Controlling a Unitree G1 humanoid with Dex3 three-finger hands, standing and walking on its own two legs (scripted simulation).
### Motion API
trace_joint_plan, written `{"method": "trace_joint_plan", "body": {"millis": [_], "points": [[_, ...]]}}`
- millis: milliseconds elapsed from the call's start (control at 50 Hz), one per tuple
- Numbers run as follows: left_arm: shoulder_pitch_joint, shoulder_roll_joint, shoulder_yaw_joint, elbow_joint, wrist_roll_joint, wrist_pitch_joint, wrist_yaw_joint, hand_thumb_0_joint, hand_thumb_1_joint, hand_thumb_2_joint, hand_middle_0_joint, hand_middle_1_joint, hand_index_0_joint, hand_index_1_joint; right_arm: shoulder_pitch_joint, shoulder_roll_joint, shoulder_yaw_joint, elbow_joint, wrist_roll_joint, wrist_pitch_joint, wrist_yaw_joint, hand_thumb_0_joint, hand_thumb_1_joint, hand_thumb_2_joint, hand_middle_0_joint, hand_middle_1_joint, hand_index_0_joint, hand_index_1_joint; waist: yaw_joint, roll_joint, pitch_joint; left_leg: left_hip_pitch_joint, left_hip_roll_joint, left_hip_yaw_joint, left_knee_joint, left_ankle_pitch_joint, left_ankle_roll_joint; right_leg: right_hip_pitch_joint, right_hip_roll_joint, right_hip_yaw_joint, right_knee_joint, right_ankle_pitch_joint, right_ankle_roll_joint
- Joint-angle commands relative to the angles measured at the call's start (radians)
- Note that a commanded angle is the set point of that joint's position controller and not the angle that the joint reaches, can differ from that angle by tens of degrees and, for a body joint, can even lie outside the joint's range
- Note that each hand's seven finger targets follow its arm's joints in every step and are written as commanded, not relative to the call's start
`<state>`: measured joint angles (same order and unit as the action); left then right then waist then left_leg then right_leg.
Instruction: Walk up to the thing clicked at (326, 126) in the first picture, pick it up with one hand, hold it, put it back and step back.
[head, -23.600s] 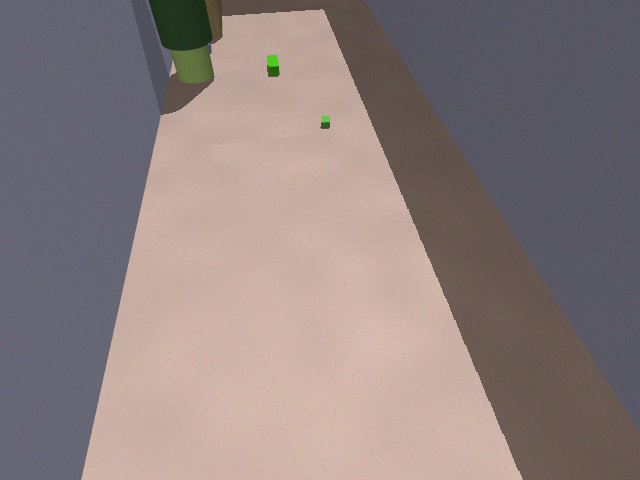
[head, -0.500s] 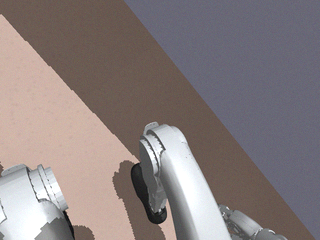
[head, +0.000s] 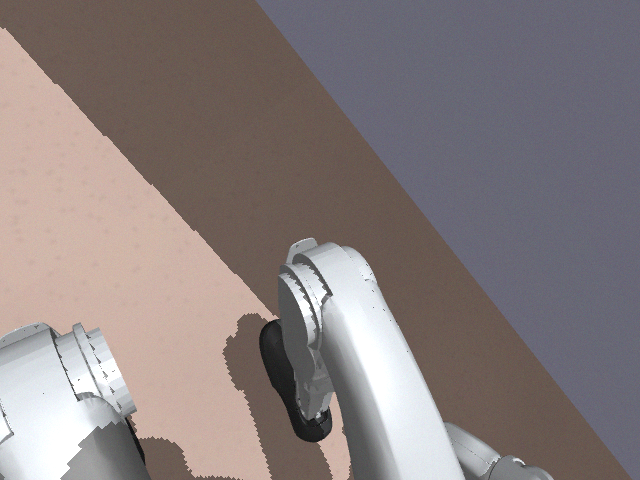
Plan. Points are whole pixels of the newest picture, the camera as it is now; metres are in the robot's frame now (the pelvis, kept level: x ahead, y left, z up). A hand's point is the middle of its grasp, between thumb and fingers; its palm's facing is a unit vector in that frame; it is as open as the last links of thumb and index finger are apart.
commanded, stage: close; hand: left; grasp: from above
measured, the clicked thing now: out of the picture +0.41 +0.31 -0.28
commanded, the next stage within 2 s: settle in 1.44 s
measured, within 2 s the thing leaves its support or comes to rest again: leaves its support in 1.86 s
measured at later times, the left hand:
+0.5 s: hand out of the picture +0.41 +0.32 -0.25, palm faces -0.40 -0.22 -0.89, open 11.9 cm
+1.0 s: hand out of the picture +0.40 +0.32 -0.25, palm faces -0.40 -0.23 -0.89, open 9.4 cm
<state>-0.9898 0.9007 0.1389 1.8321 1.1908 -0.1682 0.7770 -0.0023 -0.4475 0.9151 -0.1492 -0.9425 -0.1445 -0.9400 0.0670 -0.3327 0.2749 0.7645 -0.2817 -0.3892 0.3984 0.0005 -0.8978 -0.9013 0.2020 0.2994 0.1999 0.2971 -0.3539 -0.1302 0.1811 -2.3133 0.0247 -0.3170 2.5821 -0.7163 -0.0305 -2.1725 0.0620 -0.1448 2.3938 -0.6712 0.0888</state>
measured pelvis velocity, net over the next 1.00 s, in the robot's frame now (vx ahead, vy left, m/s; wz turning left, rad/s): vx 0.00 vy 0.00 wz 0.00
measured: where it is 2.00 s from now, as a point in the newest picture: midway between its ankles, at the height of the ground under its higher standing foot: (224, 445)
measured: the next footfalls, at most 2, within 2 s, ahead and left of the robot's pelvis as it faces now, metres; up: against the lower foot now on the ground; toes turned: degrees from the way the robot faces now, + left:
none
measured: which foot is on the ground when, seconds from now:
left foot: down 0.00-1.00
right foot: down 0.00-1.00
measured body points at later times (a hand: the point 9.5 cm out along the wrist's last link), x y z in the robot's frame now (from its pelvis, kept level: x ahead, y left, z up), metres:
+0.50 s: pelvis +0.00 +0.00 +0.01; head +0.26 +0.14 +0.34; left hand +0.43 +0.33 -0.20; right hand +0.04 -0.24 -0.05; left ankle +0.07 +0.13 -0.26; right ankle +0.12 -0.13 -0.26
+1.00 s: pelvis +0.00 +0.00 +0.01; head +0.26 +0.14 +0.35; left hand +0.42 +0.33 -0.20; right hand +0.05 -0.25 -0.04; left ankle +0.07 +0.13 -0.26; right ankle +0.12 -0.13 -0.26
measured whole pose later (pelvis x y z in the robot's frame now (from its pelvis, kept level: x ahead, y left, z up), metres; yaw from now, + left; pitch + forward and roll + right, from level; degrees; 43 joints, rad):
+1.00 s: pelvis +0.00 +0.00 +0.01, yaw +0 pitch +24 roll -15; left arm -1.01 0.92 0.12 1.82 1.13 -0.13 0.74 0.00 0.16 0.44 -0.62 -0.58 -0.65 -0.55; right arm 0.08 -0.37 0.27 0.75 -0.27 -0.40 0.39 0.00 -0.90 -0.90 0.20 0.30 0.20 0.30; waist -0.36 -0.14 0.20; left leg -2.31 0.02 -0.32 2.55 -0.71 -0.03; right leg -2.16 0.06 -0.15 2.36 -0.66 0.09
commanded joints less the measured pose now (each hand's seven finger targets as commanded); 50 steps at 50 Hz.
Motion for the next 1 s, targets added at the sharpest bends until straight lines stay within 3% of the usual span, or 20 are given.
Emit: {"method": "trace_joint_plan", "body": {"millis": [0, 20, 40, 120, 140, 220, 340, 360, 380, 520, 540, 620, 700, 740, 760, 800, 980], "points": [[-0.242, 0.195, 0.006, -0.076, 0.002, 0.03, 0.066, 0.0, -0.316, 0.81, -0.204, -0.903, -0.219, -0.886, 0.176, -0.362, -0.117, 0.026, 0.01, -0.003, -0.016, 0.0, -0.882, -0.896, 0.2, 0.3, 0.2, 0.3, -0.079, 0.48, -0.565, 0.448, 0.031, 0.156, -0.286, 0.137, 0.021, 0.289, 0.041, -0.145, -0.224, 0.201, -0.098], [-0.255, 0.197, 0.013, -0.067, -0.001, 0.041, 0.066, 0.0, -0.311, 0.808, -0.219, -0.873, -0.228, -0.862, 0.179, -0.358, -0.115, 0.022, 0.009, -0.005, -0.014, 0.0, -0.881, -0.896, 0.2, 0.3, 0.2, 0.3, -0.082, 0.473, -0.554, 0.443, 0.033, 0.145, -0.292, 0.141, 0.018, 0.268, 0.034, -0.15, -0.216, 0.2, -0.097], [-0.26, 0.187, -0.007, -0.074, -0.003, 0.053, 0.058, 0.0, -0.29, 0.786, -0.228, -0.878, -0.242, -0.861, 0.168, -0.358, -0.117, 0.013, 0.009, -0.007, -0.014, 0.0, -0.882, -0.897, 0.2, 0.3, 0.2, 0.3, -0.086, 0.474, -0.546, 0.434, 0.032, 0.15, -0.284, 0.125, 0.02, 0.263, 0.033, -0.143, -0.218, 0.191, -0.094], [-0.267, 0.21, 0.025, -0.049, -0.046, 0.08, 0.03, 0.0, -0.271, 0.767, -0.265, -0.845, -0.274, -0.835, 0.187, -0.361, -0.113, 0.012, 0.014, -0.008, -0.017, 0.0, -0.889, -0.899, 0.199, 0.3, 0.2, 0.3, -0.089, 0.459, -0.546, 0.424, 0.032, 0.148, -0.292, 0.127, 0.024, 0.265, 0.027, -0.139, -0.224, 0.194, -0.09], [-0.25, 0.209, 0.023, -0.052, -0.05, 0.083, 0.024, 0.0, -0.268, 0.765, -0.263, -0.842, -0.271, -0.832, 0.179, -0.356, -0.112, 0.01, 0.017, -0.008, -0.018, 0.0, -0.886, -0.899, 0.199, 0.3, 0.2, 0.3, -0.075, 0.462, -0.545, 0.419, 0.034, 0.146, -0.29, 0.131, 0.024, 0.265, 0.025, -0.138, -0.224, 0.193, -0.089], [-0.248, 0.2, 0.009, -0.063, -0.068, 0.073, -0.016, 0.0, -0.198, 0.706, -0.312, -0.815, -0.328, -0.798, 0.179, -0.362, -0.108, 0.003, 0.017, -0.009, -0.021, 0.0, -0.887, -0.898, 0.199, 0.3, 0.199, 0.3, -0.075, 0.474, -0.568, 0.442, 0.033, 0.14, -0.299, 0.141, 0.024, 0.279, 0.029, -0.142, -0.216, 0.205, -0.093], [-0.259, 0.159, -0.04, -0.096, -0.065, 0.034, -0.029, 0.0, -0.135, 0.656, -0.359, -0.772, -0.377, -0.752, 0.177, -0.36, -0.096, 0.001, 0.016, -0.006, -0.019, 0.0, -0.887, -0.898, 0.199, 0.3, 0.2, 0.3, -0.084, 0.508, -0.573, 0.476, 0.035, 0.135, -0.299, 0.174, 0.016, 0.293, 0.031, -0.153, -0.203, 0.24, -0.096], [-0.247, 0.174, -0.019, -0.099, -0.067, 0.028, -0.022, 0.0, -0.135, 0.658, -0.363, -0.769, -0.381, -0.751, 0.194, -0.367, -0.096, 0.004, 0.014, -0.002, -0.021, 0.0, -0.887, -0.898, 0.199, 0.3, 0.2, 0.3, -0.077, 0.497, -0.596, 0.478, 0.036, 0.139, -0.296, 0.193, 0.018, 0.322, 0.037, -0.152, -0.217, 0.259, -0.094], [-0.256, 0.159, -0.04, -0.109, -0.059, 0.024, -0.021, 0.0, -0.124, 0.654, -0.378, -0.74, -0.391, -0.725, 0.184, -0.36, -0.092, 0.0, 0.015, -0.005, -0.019, 0.0, -0.885, -0.898, 0.199, 0.3, 0.2, 0.3, -0.08, 0.5, -0.582, 0.488, 0.036, 0.135, -0.29, 0.196, 0.016, 0.299, 0.031, -0.155, -0.203, 0.263, -0.094], [-0.229, 0.168, -0.021, -0.102, -0.029, 0.019, 0.03, 0.0, -0.026, 0.595, -0.445, -0.685, -0.462, -0.667, 0.179, -0.366, -0.093, 0.007, 0.009, -0.006, -0.016, 0.0, -0.882, -0.896, 0.2, 0.3, 0.2, 0.3, -0.081, 0.495, -0.559, 0.481, 0.038, 0.133, -0.297, 0.182, 0.012, 0.293, 0.036, -0.161, -0.212, 0.249, -0.094], [-0.233, 0.158, -0.024, -0.095, -0.033, 0.024, 0.032, 0.0, -0.015, 0.595, -0.453, -0.682, -0.47, -0.664, 0.181, -0.366, -0.093, -0.002, 0.008, -0.008, -0.016, 0.0, -0.883, -0.897, 0.2, 0.3, 0.2, 0.3, -0.092, 0.484, -0.553, 0.479, 0.038, 0.138, -0.293, 0.181, 0.013, 0.298, 0.037, -0.159, -0.216, 0.256, -0.093], [-0.244, 0.181, -0.009, -0.108, -0.037, 0.038, 0.046, 0.0, 0.076, 0.551, -0.529, -0.633, -0.546, -0.615, 0.184, -0.369, -0.098, 0.004, 0.01, -0.015, -0.013, 0.0, -0.883, -0.897, 0.199, 0.3, 0.2, 0.3, -0.086, 0.469, -0.561, 0.464, 0.037, 0.142, -0.29, 0.165, 0.017, 0.301, 0.036, -0.155, -0.232, 0.235, -0.091], [-0.256, 0.172, -0.01, -0.089, -0.045, 0.055, 0.037, 0.0, 0.137, 0.484, -0.556, -0.614, -0.584, -0.584, 0.197, -0.372, -0.109, 0.008, 0.013, -0.016, -0.012, 0.0, -0.883, -0.897, 0.199, 0.3, 0.199, 0.3, -0.098, 0.474, -0.54, 0.455, 0.039, 0.128, -0.311, 0.137, 0.015, 0.273, 0.03, -0.158, -0.228, 0.208, -0.093], [-0.24, 0.151, -0.029, -0.093, -0.065, 0.058, 0.017, 0.0, 0.156, 0.489, -0.58, -0.605, -0.605, -0.579, 0.179, -0.356, -0.107, 0.001, 0.017, -0.02, -0.013, 0.0, -0.885, -0.898, 0.199, 0.3, 0.199, 0.3, -0.09, 0.459, -0.535, 0.451, 0.037, 0.134, -0.302, 0.126, 0.017, 0.275, 0.028, -0.149, -0.23, 0.202, -0.09], [-0.235, 0.161, -0.012, -0.078, -0.065, 0.056, 0.018, 0.0, 0.176, 0.472, -0.592, -0.596, -0.619, -0.567, 0.197, -0.37, -0.109, 0.006, 0.015, -0.017, -0.014, 0.0, -0.885, -0.897, 0.199, 0.3, 0.2, 0.3, -0.089, 0.47, -0.552, 0.456, 0.037, 0.132, -0.312, 0.147, 0.016, 0.287, 0.031, -0.154, -0.233, 0.216, -0.092], [-0.248, 0.143, -0.035, -0.096, -0.073, 0.053, 0.005, 0.0, 0.186, 0.465, -0.607, -0.577, -0.632, -0.551, 0.188, -0.358, -0.104, 0.0, 0.016, -0.021, -0.01, 0.0, -0.886, -0.897, 0.199, 0.3, 0.199, 0.3, -0.09, 0.464, -0.557, 0.461, 0.036, 0.131, -0.296, 0.167, 0.018, 0.29, 0.025, -0.153, -0.223, 0.236, -0.089], [-0.244, 0.169, -0.027, -0.108, -0.06, 0.021, 0.002, 0.0, 0.31, 0.39, -0.699, -0.523, -0.731, -0.491, 0.191, -0.369, -0.093, 0.0, 0.011, -0.008, -0.021, 0.0, -0.886, -0.897, 0.199, 0.3, 0.199, 0.3, -0.088, 0.494, -0.584, 0.483, 0.034, 0.146, -0.297, 0.187, 0.016, 0.331, 0.035, -0.152, -0.233, 0.257, -0.093]]}}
